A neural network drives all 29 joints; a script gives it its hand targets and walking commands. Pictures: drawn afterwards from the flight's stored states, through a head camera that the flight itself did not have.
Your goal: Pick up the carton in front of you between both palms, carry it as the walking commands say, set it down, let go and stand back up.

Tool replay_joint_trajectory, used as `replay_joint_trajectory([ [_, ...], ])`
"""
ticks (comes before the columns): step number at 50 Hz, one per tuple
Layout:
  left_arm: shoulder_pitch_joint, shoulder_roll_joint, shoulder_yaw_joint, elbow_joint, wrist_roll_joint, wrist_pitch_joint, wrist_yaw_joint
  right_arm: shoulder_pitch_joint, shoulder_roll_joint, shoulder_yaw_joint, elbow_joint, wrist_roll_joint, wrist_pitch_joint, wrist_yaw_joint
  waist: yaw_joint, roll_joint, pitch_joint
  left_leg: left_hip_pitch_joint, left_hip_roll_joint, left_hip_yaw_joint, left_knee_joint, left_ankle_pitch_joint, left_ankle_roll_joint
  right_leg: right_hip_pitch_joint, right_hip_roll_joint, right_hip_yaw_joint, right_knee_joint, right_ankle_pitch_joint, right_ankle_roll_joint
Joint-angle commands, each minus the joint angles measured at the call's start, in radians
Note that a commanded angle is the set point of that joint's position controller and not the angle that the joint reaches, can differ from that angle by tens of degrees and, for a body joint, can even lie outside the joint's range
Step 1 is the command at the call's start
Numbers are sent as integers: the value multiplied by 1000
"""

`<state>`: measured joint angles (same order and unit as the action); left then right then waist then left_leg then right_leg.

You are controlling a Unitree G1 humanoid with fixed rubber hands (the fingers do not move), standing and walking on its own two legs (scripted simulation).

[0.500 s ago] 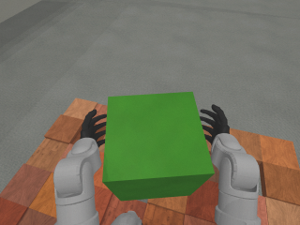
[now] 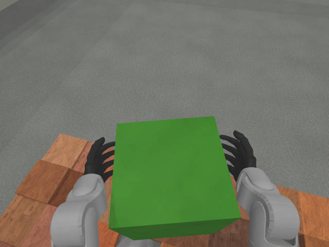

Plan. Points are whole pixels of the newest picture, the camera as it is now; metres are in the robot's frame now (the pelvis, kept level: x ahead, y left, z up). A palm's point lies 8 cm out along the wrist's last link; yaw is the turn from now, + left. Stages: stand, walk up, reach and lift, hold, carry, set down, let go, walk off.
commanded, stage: carry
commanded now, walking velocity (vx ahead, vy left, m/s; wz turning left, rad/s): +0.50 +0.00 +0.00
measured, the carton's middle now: (170, 184) +0.25 +0.02 +0.01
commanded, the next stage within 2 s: none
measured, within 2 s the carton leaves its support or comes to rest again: neither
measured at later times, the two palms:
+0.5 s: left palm (169, 50) +0.68 +0.04 +0.09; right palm (267, 53) +0.64 -0.26 +0.11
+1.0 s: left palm (169, 9) +0.99 +0.06 +0.09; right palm (242, 10) +0.96 -0.24 +0.10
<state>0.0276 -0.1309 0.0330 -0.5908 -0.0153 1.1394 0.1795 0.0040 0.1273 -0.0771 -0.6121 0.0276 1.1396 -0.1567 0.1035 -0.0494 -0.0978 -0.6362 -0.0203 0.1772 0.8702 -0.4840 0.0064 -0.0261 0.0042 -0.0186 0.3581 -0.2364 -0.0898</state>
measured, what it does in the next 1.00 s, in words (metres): walks ahead: left foot, then right foot 0.04 m higher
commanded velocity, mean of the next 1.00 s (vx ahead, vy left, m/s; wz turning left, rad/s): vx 0.50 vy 0.00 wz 0.00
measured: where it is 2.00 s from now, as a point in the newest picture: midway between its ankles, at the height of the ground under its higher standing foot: (188, 95)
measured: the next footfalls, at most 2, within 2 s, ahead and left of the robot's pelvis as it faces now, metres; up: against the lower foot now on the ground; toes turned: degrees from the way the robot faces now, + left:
left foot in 0.04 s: +0.19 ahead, +0.12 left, -0.01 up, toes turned -10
right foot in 0.28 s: +0.24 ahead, -0.11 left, +0.02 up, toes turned -17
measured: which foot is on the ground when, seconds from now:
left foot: up 0.00-0.02, down 0.04-0.30, up 0.32-0.62, down 0.64-1.00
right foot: down 0.00-0.06, up 0.08-0.26, down 0.28-0.66, up 0.68-1.00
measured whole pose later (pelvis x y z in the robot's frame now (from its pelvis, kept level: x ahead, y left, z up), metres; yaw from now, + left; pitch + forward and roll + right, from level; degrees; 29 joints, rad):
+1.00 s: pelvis +0.70 -0.06 +0.01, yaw -6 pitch +6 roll -3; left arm -0.09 -0.13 0.06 -0.42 0.04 1.05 0.15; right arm -0.13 0.13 -0.12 -0.43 0.01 1.07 -0.15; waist -0.04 0.02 -0.04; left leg -0.06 -0.08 0.04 0.31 -0.35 0.13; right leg -0.62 -0.03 -0.08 0.70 -0.15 0.02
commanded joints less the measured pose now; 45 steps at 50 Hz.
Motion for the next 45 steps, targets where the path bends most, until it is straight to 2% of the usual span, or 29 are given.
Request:
replay_joint_trajectory([
  [1, -618, -626, -654, -130, -311, -73, -85, -398, 610, 460, 36, 27, -86, -20, -185, 75, -332, 1053, 121, -87, -457, 860, 122, -496, 41, -79, 710, 165, 107],
  [2, -598, -574, -613, -129, -300, -73, -87, -394, 572, 441, 59, 26, -92, -32, -181, 152, -364, 1160, 319, -345, -402, 1254, 257, -634, 94, -7, 1010, -229, 129],
  [3, -576, -528, -558, 26, -280, -58, -80, -424, 511, 420, 127, 16, -88, -49, -212, 126, -386, 1146, 344, -393, -395, 1379, 323, -697, 96, 43, 1172, -248, 110],
  [5, -675, -448, -462, 97, -242, -74, -49, -489, 458, 388, 203, 13, -83, -71, -215, 105, -302, 958, 405, -526, -399, 917, 295, -836, -9, 236, 1228, -423, 25],
  [6, -669, -452, -423, 172, -204, -85, -32, -608, 491, 419, 178, 59, -93, -72, -222, 16, -272, 940, 442, -569, -409, 705, 277, -938, -72, 332, 1187, -557, 7],
  [8, -718, -483, -332, 265, -155, -111, -17, -786, 585, 472, 209, 123, -119, -50, -153, -146, -251, 552, 369, -478, -521, 311, 240, -614, -131, 224, 835, -370, 31],
  [10, -814, -498, -239, 381, -128, -130, 4, -918, 601, 476, 279, 137, -129, -53, -149, -64, -198, 313, 209, -334, -563, 366, 211, -343, -21, -34, 574, -165, 46],
  [11, -887, -498, -194, 370, -106, -150, 14, -1004, 616, 455, 348, 146, -123, -51, -117, 10, -174, 101, 192, -287, -499, 421, 167, -130, -14, -19, 456, 5, 32],
  [12, -912, -510, -176, 368, -84, -169, 28, -1008, 675, 464, 365, 147, -125, -44, -83, -27, -252, 52, 108, -182, -333, 412, 107, 38, -68, 49, 360, 28, 16],
  [13, -879, -522, -162, 463, -35, -173, 43, -1090, 689, 504, 326, 178, -137, -31, -30, -144, -322, -63, 25, -71, -92, 344, 38, 190, -200, 258, 267, -8, -74],
  [14, -906, -536, -163, 472, -22, -193, 59, -1117, 679, 499, 371, 185, -134, -29, 23, -172, -383, -134, -41, -135, 292, -21, 24, 224, -394, 599, 74, 37, -133],
  [15, -877, -553, -136, 551, 22, -182, 65, -1176, 721, 548, 379, 221, -140, -22, -7, -201, -396, -210, -11, -275, 482, -16, 50, 248, -418, 593, 53, 39, -187],
  [16, -938, -563, -154, 543, 44, -188, 73, -1157, 727, 513, 465, 221, -137, -8, -13, -125, -339, -273, 29, -239, 591, -24, 51, 242, -405, 529, 90, 109, -196],
  [17, -1026, -622, -206, 486, 10, -200, 69, -1164, 757, 500, 456, 235, -155, 4, -7, 14, -295, -357, 56, -230, 619, 2, 44, 295, -355, 447, 155, 257, -144],
  [18, -1113, -643, -264, 431, -22, -217, 69, -1162, 778, 492, 471, 257, -163, 19, 19, 49, -251, -467, 46, -199, 589, -60, 38, 372, -310, 376, 209, 458, -110],
  [19, -1159, -656, -280, 402, -30, -223, 67, -1157, 787, 472, 502, 249, -170, 21, -23, 61, -312, -352, 53, -177, 492, 25, 36, 308, -292, 287, 206, 533, -84],
  [21, -1252, -692, -367, 305, -115, -227, 53, -1069, 778, 436, 525, 223, -182, 17, -14, 73, -305, -337, 42, -143, 386, 17, 26, 332, -243, 239, 146, 515, -70],
  [26, -1123, -708, -448, 282, -222, -183, -2, -929, 689, 333, 497, 43, -160, -64, -21, -65, -257, -27, -31, 27, -156, 364, 32, 215, -122, 6, 96, 825, -15],
  [27, -1134, -705, -473, 244, -249, -173, -12, -836, 672, 323, 465, 17, -151, -66, -46, -139, -280, 137, -21, 7, -296, 464, 57, 128, -93, -48, 117, 803, 17],
  [29, -1018, -720, -470, 337, -242, -134, -19, -866, 619, 285, 401, -6, -143, -74, -138, -131, -338, 468, -86, 58, -442, 652, 72, 35, -90, -120, 329, 957, 59],
  [30, -951, -714, -443, 400, -228, -120, -21, -876, 579, 281, 354, -17, -130, -70, -182, -87, -380, 693, -13, -8, -407, 760, 98, -113, -72, -98, 471, 838, 84],
  [31, -918, -709, -429, 446, -197, -100, -15, -889, 572, 284, 340, -19, -116, -60, -222, 57, -404, 898, 155, -198, -343, 1117, 189, -355, -13, -67, 697, 286, 92],
  [32, -940, -705, -419, 408, -198, -84, -14, -843, 536, 276, 385, 0, -89, -59, -210, 256, -453, 1054, 288, -381, -249, 1466, 258, -531, 78, -10, 892, -279, 95],
  [34, -811, -699, -366, 453, -133, -55, -4, -871, 582, 360, 349, 60, -63, -38, -191, 176, -510, 1032, 343, -572, -328, 1171, 246, -630, 23, 54, 972, -277, 67],
  [36, -888, -834, -408, 285, -153, -73, -5, -887, 772, 458, 278, 182, -73, 18, -155, 150, -446, 923, 287, -514, -477, 782, 179, -638, -37, 66, 803, -167, 87],
  [37, -904, -842, -402, 244, -133, -82, -7, -893, 843, 508, 260, 220, -73, 48, -143, 111, -398, 807, 270, -453, -508, 842, 195, -581, -63, 41, 780, -149, 97],
  [38, -812, -892, -412, 312, -116, -79, -8, -925, 865, 528, 198, 245, -81, 67, -136, 71, -382, 788, 241, -409, -506, 902, 132, -553, -50, 26, 715, -121, 99],
  [42, -651, -924, -486, 117, -107, -128, -22, -668, 922, 576, 137, 224, -101, 95, -150, 172, -357, 844, 194, -346, -477, 1091, 138, -615, -19, -44, 491, -41, 114],
  [45, -377, -937, -488, 200, -82, -106, -31, -541, 867, 563, 63, 219, -87, 104, -124, 194, -328, 919, 229, -308, -492, 1198, 89, -668, -44, -58, 444, 40, 112],
])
